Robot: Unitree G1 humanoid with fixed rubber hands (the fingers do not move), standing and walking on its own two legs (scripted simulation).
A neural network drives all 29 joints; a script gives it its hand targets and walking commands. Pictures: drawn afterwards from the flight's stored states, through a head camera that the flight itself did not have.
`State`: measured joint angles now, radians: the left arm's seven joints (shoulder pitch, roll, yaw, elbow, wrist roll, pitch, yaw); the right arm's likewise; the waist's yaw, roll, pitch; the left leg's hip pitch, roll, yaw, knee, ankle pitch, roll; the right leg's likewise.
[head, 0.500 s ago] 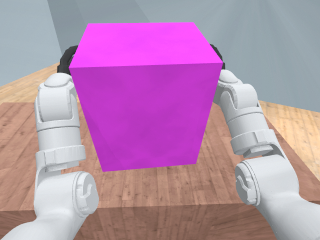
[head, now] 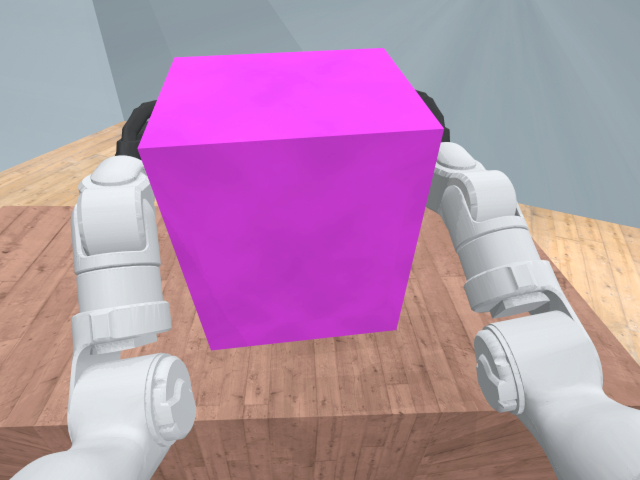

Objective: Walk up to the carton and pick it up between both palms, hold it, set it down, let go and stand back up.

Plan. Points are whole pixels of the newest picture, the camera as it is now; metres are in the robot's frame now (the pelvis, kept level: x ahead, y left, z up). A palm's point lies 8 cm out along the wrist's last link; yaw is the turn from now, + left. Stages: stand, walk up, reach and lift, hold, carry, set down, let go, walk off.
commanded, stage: hold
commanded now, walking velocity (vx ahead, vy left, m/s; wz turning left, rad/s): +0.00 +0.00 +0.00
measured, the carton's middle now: (294, 204) +0.36 +0.01 +0.23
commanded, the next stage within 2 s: none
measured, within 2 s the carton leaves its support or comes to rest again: neither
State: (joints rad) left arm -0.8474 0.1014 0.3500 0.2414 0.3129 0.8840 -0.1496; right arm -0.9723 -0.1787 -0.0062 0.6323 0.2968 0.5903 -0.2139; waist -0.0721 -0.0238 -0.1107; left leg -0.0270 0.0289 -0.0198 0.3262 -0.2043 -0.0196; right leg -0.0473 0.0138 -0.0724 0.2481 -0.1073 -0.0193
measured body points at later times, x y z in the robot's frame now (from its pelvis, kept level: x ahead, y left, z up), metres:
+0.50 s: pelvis +0.00 +0.00 +0.00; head -0.08 +0.02 +0.44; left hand +0.38 +0.18 +0.29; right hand +0.38 -0.15 +0.30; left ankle -0.01 +0.13 -0.75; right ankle +0.03 -0.11 -0.75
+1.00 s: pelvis +0.00 +0.00 +0.00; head -0.09 +0.02 +0.44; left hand +0.38 +0.18 +0.29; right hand +0.39 -0.15 +0.30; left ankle -0.01 +0.13 -0.75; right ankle +0.03 -0.11 -0.75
